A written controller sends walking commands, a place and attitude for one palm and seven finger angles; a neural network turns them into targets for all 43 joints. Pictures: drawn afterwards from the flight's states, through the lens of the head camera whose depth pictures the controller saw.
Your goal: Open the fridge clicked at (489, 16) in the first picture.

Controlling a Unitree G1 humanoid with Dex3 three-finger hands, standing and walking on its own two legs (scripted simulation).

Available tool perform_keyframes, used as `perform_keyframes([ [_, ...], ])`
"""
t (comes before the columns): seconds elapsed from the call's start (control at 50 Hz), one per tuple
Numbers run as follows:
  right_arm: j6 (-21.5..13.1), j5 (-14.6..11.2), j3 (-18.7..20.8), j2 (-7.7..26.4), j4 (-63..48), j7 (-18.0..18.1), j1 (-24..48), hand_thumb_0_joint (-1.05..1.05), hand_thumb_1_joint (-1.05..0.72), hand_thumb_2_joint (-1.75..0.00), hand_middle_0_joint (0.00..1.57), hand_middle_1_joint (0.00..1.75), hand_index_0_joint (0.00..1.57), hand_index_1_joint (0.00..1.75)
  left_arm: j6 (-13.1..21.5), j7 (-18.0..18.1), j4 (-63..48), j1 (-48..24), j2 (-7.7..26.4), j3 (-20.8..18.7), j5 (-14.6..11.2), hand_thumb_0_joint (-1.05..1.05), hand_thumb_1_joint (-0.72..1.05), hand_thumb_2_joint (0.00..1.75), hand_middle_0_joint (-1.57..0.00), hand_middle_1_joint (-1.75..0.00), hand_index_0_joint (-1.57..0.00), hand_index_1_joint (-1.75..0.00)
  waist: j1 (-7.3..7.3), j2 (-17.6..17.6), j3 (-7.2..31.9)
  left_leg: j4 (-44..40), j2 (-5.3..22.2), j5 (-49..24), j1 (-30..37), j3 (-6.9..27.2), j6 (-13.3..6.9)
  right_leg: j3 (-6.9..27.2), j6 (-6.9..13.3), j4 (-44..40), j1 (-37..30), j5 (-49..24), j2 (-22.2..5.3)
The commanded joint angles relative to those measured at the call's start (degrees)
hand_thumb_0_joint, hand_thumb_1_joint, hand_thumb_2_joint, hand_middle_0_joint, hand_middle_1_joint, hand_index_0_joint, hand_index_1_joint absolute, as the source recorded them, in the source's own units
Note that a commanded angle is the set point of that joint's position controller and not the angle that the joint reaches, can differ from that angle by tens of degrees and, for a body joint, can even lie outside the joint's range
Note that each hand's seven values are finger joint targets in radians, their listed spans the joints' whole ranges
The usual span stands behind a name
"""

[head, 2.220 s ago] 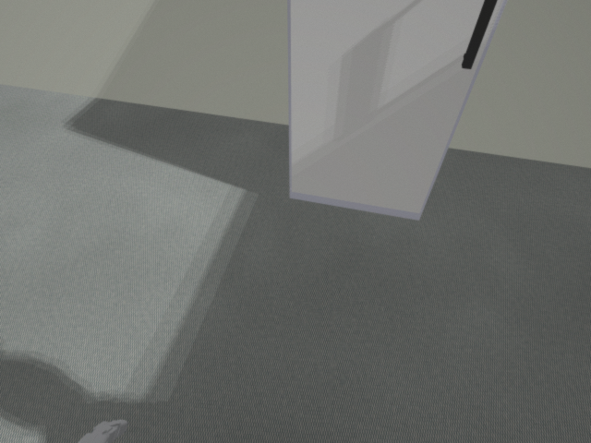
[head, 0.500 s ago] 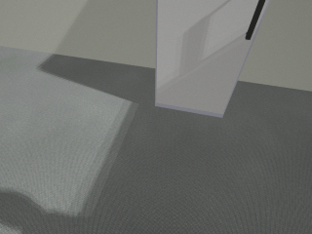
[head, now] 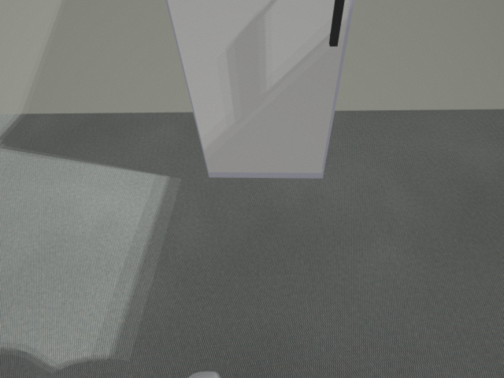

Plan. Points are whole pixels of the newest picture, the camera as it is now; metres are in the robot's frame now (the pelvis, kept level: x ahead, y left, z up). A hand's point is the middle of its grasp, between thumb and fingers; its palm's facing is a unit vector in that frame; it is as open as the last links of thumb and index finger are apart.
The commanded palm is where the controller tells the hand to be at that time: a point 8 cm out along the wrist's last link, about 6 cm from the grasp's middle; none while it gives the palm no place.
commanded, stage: walk to a spot facing it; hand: right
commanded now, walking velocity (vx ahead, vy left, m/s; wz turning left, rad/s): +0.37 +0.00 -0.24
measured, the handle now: out of the picture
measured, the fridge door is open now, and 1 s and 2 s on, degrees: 0 0 0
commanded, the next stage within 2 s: turn to face it in 0.44 s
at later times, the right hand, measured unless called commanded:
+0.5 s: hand (349, 301) +0.30 -0.16 -0.16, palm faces +0.16 +0.97 -0.18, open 7.3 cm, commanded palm none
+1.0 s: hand (370, 297) +0.32 -0.21 -0.17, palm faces +0.18 +0.97 -0.17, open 7.4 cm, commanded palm none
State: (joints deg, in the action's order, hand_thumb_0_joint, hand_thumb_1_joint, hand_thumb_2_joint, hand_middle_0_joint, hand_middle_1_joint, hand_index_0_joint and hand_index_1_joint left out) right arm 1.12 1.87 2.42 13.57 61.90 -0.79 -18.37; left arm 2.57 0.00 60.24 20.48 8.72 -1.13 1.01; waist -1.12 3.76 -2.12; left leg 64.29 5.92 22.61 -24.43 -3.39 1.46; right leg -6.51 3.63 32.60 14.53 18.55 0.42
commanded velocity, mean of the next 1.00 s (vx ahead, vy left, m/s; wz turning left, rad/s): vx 0.16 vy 0.00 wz -0.01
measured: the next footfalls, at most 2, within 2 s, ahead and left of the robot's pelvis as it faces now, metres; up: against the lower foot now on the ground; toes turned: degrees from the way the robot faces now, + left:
left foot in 0.36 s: +0.33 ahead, +0.13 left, +0.00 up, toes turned +2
right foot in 0.72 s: +0.42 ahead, -0.15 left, +0.00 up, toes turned -20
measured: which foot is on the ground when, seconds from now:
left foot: up 0.00-0.34, down 0.36-0.74, up 0.76-1.00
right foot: down 0.00-0.38, up 0.40-0.70, down 0.72-1.00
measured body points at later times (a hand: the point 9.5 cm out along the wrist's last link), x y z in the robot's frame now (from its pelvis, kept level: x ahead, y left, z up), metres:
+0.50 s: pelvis +0.23 +0.02 -0.01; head +0.25 +0.02 +0.44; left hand +0.22 +0.26 -0.16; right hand +0.29 -0.21 -0.15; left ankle +0.29 +0.13 -0.73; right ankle +0.12 -0.07 -0.63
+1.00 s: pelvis +0.35 -0.04 +0.00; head +0.37 -0.05 +0.45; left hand +0.49 +0.16 -0.14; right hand +0.31 -0.26 -0.16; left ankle +0.37 +0.09 -0.71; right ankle +0.38 -0.14 -0.73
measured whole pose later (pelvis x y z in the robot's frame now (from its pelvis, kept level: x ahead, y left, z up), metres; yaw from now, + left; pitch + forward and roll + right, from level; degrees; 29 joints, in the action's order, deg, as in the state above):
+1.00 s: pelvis +0.35 -0.04 +0.00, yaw -6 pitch -2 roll +0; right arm 1.4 1.3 1.9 8.5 62.2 0.9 -17.8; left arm 1.3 1.4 58.5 6.0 7.8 -1.6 0.9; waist 2.0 0.1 -3.1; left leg 43.6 3.9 24.5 -18.7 -5.7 1.9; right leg -13.2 2.2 29.8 14.8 12.9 -5.1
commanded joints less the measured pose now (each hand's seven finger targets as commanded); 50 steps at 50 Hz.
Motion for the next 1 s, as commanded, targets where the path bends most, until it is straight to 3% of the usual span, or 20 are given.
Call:
perform_keyframes([
  [0.0,-2.76,0.06,0.69,1.3,-5.57,-0.44,2.94,0.0,-0.9,-0.9,0.2,0.3,0.2,0.3,2.39,1.3,0.22,4.85,8.81,-2.18,-0.32,0.0,0.9,0.9,-0.2,-0.3,-0.2,-0.3,0.11,-7.79,-0.93,-1.09,2.31,-7.27,-11.58,1.61,1.29,18.69,6.83,-22.14,-7.3,-7.27,-13.85],
  [0.12,-2.85,-0.35,0.66,-0.31,-7.93,-0.2,10.56,0.0,-0.9,-0.9,0.2,0.3,0.2,0.3,2.59,1.65,3.3,8.96,6.73,-2.5,-0.39,0.0,0.9,0.9,-0.2,-0.3,-0.2,-0.3,-1.48,-8.34,-4.38,-13.56,2.22,-10.8,-14.82,-0.53,2.32,14.58,7.61,-21.98,-13.12,-18.48,-13.49],
  [0.24,-3.72,-0.66,0.92,-0.97,-9.94,-0.33,16.92,0.0,-0.9,-0.9,0.2,0.3,0.2,0.3,2.32,1.88,4.57,10.4,6.82,-2.69,0.34,0.0,0.9,0.9,-0.2,-0.3,-0.2,-0.3,-2.77,-10.79,-6.41,-25.94,-0.97,-10.85,-7.57,-3.21,-0.25,12.76,6.19,-17.97,-14.14,-30.26,-13.47],
  [0.28,-4.21,-0.59,1.48,0.07,-8.67,-0.26,10.86,0.0,-0.9,-0.9,0.2,0.3,0.2,0.3,2.17,1.97,4.47,8.26,8.01,-2.94,0.26,0.0,0.9,0.9,-0.2,-0.3,-0.2,-0.3,0.7,-9.56,-3.52,-29.69,-3.5,-10.29,2.82,-4.28,-1.72,11.83,5.28,-10.83,-12.63,-39.4,-13.07],
  [0.3,-4.65,-0.38,1.92,1.31,-6.53,-0.07,3.35,0.0,-0.9,-0.9,0.2,0.3,0.2,0.3,2.1,1.92,4.17,7.18,8.4,-3.11,0.0,0.0,0.9,0.9,-0.2,-0.3,-0.2,-0.3,4.17,-8.09,-0.03,-32.89,-4.87,-13.06,12.51,-5.27,-2.29,10.33,3.68,-2.19,-10.9,-42.5,-11.15],
  [0.32,-5.47,-0.01,2.84,4.57,-3.93,0.37,-6.1,0.0,-0.9,-0.9,0.2,0.3,0.2,0.3,2.22,1.54,3.54,6.57,7.97,-3.14,-0.46,0.0,0.9,0.9,-0.2,-0.3,-0.2,-0.3,8.04,-4.15,5.87,-34.35,-0.13,-15.14,27.63,0.42,-4.53,8.93,1.67,11.37,-2.44,-37.02,-8.75],
  [0.34,-5.94,0.47,4.58,11.1,-2.15,1.37,-14.07,0.0,-0.9,-0.9,0.2,0.3,0.2,0.3,2.76,0.92,1.62,9.26,4.1,-2.55,-1.18,0.0,0.9,0.9,-0.2,-0.3,-0.2,-0.3,9.25,9.68,14.4,-39.73,17.69,-18.55,42.49,24.38,-10.28,4.39,-0.97,31.4,13.21,-5.46,0.47],
  [0.36,-5.61,-0.68,4.6,12.99,-2.02,1.52,-14.11,0.0,-0.9,-0.9,0.2,0.3,0.2,0.3,2.29,0.97,0.22,7.5,4.71,-2.63,-1.15,0.0,0.9,0.9,-0.2,-0.3,-0.2,-0.3,7.98,8.19,13.78,-46.0,24.65,-17.3,38.55,33.27,-13.69,7.7,-0.48,44.19,17.53,12.39,1.01],
  [0.38,-5.54,-0.6,4.3,10.54,-3.53,1.56,-8.05,0.0,-0.9,-0.9,0.2,0.3,0.2,0.3,1.97,0.43,-0.66,2.64,4.16,-3.2,-0.65,0.0,0.9,0.9,-0.2,-0.3,-0.2,-0.3,7.59,4.41,7.6,-48.25,22.42,-8.66,29.01,28.8,-13.14,8.93,-0.25,47.08,19.81,8.18,-2.71],
  [0.42,-5.78,-0.31,2.4,4.07,-5.19,1.88,0.0,0.0,-0.9,-0.9,0.2,0.3,0.2,0.3,0.6,-0.31,-1.65,-1.81,3.09,-2.83,0.09,0.0,0.9,0.9,-0.2,-0.3,-0.2,-0.3,3.65,1.81,-1.58,-50.85,19.13,-4.75,13.9,18.05,-10.53,9.21,-1.09,46.27,19.91,1.64,-6.99],
  [0.48,-6.12,0.08,1.65,2.01,-5.98,2.33,3.11,0.0,-0.9,-0.9,0.2,0.3,0.2,0.3,-1.75,-1.12,-1.57,0.22,1.83,-2.79,0.33,0.0,0.9,0.9,-0.2,-0.3,-0.2,-0.3,-0.67,1.5,-1.24,-51.44,15.65,-12.2,6.87,3.52,-7.47,7.14,-3.3,38.2,16.42,-0.15,-8.31],
  [0.54,-5.9,0.03,1.28,1.92,-5.59,2.25,2.64,0.0,-0.9,-0.9,0.2,0.3,0.2,0.3,-2.55,-1.62,-3.45,-3.09,0.98,-2.4,0.32,0.0,0.9,0.9,-0.2,-0.3,-0.2,-0.3,-0.96,3.62,-3.18,-51.62,12.93,-18.21,3.7,-3.03,-7.02,3.91,-4.53,25.7,13.57,-3.63,-8.34],
  [0.64,-4.84,-0.41,0.95,4.22,-3.14,2.21,-0.95,0.0,-0.9,-0.9,0.2,0.3,0.2,0.3,-0.94,-1.31,-3.18,-4.94,1.41,-1.39,0.35,0.0,0.9,0.9,-0.2,-0.3,-0.2,-0.3,0.8,3.22,0.39,-44.01,9.19,-28.38,10.16,-3.53,-6.83,-0.82,-4.35,5.29,2.68,-8.97,-4.63],
  [0.68,-3.95,-0.73,0.62,3.35,-2.33,2.28,-1.68,0.0,-0.9,-0.9,0.2,0.3,0.2,0.3,-0.13,-0.76,-1.03,0.17,4.96,-1.77,0.43,0.0,0.9,0.9,-0.2,-0.3,-0.2,-0.3,-1.59,-2.47,3.53,-35.01,5.87,-23.97,8.97,-4.32,-4.55,-0.32,-4.85,-4.53,-9.25,-18.36,-5.35],
  [0.7,-3.46,-1.13,0.39,1.15,-2.5,2.26,-3.9,0.0,-0.9,-0.9,0.2,0.3,0.2,0.3,0.41,-0.07,-0.59,4.03,10.23,-2.71,0.73,0.0,0.9,0.9,-0.2,-0.3,-0.2,-0.3,-2.44,-13.43,8.12,-25.52,0.88,-9.93,3.85,-6.35,-1.71,8.77,-2.06,-6.64,-17.72,-32.37,-14.15],
  [0.72,-2.97,-1.57,-0.04,-0.43,-2.66,2.22,-6.16,0.0,-0.9,-0.9,0.2,0.3,0.2,0.3,0.06,0.45,-0.37,5.26,14.59,-3.17,0.46,0.0,0.9,0.9,-0.2,-0.3,-0.2,-0.3,-2.18,-22.32,10.17,-14.59,-3.31,13.97,0.93,-6.07,-0.03,17.74,3.97,-10.41,-18.71,-41.36,-24.25],
  [0.74,-2.33,-1.41,-0.4,-0.56,-2.2,2.68,-5.82,0.0,-0.9,-0.9,0.2,0.3,0.2,0.3,-0.05,1.47,-0.18,2.97,13.99,-2.67,0.38,0.0,0.9,0.9,-0.2,-0.3,-0.2,-0.3,-2.06,-21.59,10.46,-7.53,-2.95,16.57,-1.05,-1.25,0.07,19.23,5.67,-13.05,-18.05,-39.23,-26.24],
  [0.78,-1.87,-1.06,-0.06,-0.09,-1.29,2.36,-2.63,0.0,-0.9,-0.9,0.2,0.3,0.2,0.3,-0.26,1.9,-1.68,-3.77,11.33,-1.96,0.3,0.0,0.9,0.9,-0.2,-0.3,-0.2,-0.3,-0.71,-16.69,3.65,-3.38,-0.15,11.54,-2.13,1.31,-0.03,13.81,6.33,-13.29,-9.34,-35.83,-24.52],
  [0.84,-0.86,-1.13,-0.04,-1.83,-0.6,1.63,-3.49,0.0,-0.9,-0.9,0.2,0.3,0.2,0.3,-0.41,1.81,-2.3,-8.76,9.46,-1.49,0.23,0.0,0.9,0.9,-0.2,-0.3,-0.2,-0.3,1.27,-12.04,2.32,-10.43,-0.08,6.49,2.34,0.22,0.52,5.97,4.72,-14.78,-4.5,-28.73,-20.39],
  [0.98,-0.47,-0.37,0.51,-3.24,-1.4,1.75,-5.94,0.0,-0.9,-0.9,0.2,0.3,0.2,0.3,-1.92,1.57,-2.1,-11.39,8.7,-3.02,0.02,0.0,0.9,0.9,-0.2,-0.3,-0.2,-0.3,2.97,-9.51,2.1,-30.07,-2.66,-6.6,10.88,-2.99,0.36,2.16,2.58,-11.86,0.41,-9.36,-18.46],
])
